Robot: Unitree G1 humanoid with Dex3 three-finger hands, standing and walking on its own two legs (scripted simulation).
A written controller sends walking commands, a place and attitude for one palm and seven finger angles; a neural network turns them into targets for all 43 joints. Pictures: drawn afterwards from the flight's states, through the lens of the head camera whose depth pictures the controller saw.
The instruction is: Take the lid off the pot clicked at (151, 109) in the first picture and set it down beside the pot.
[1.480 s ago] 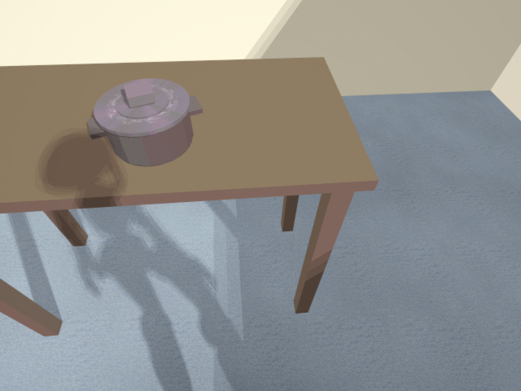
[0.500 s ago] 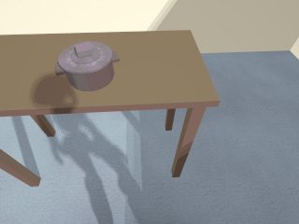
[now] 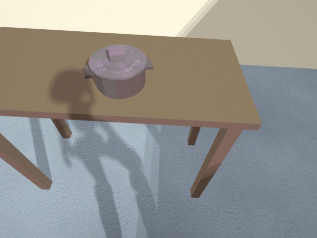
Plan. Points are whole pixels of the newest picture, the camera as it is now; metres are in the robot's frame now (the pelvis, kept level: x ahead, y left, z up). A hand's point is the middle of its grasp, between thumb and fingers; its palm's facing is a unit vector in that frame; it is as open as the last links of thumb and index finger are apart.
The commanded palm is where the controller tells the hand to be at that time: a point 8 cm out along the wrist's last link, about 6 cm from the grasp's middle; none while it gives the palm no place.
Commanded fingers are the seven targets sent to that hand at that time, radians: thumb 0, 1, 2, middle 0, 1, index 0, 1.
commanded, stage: come to a stop and stand still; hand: left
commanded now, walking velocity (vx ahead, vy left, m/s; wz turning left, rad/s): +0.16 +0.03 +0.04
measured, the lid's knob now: (117, 53) +0.58 +0.15 +0.15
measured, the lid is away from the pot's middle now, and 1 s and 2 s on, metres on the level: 0.00 0.00 0.00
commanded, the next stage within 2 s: look again from close up in 1.60 s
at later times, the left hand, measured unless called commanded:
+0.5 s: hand out of the picture +0.11 +0.16 -0.14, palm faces +0.08 -0.94 -0.32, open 7.3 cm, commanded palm none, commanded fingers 0.00 0.90 0.90 -0.20 -0.30 -0.20 -0.30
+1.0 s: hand out of the picture +0.05 +0.23 -0.17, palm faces +0.08 -0.98 -0.20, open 7.3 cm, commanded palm none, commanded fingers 0.00 0.90 0.90 -0.20 -0.30 -0.20 -0.30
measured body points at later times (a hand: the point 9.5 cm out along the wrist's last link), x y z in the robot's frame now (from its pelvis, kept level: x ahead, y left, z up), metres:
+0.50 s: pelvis +0.06 -0.05 +0.01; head +0.12 -0.08 +0.45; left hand +0.11 +0.20 -0.12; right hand +0.15 -0.30 -0.16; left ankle +0.02 +0.13 -0.62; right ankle +0.10 -0.13 -0.73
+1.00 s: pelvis +0.02 +0.03 +0.01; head +0.06 +0.06 +0.46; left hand +0.04 +0.28 -0.15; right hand +0.07 -0.20 -0.13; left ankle +0.01 +0.12 -0.73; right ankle -0.01 -0.11 -0.68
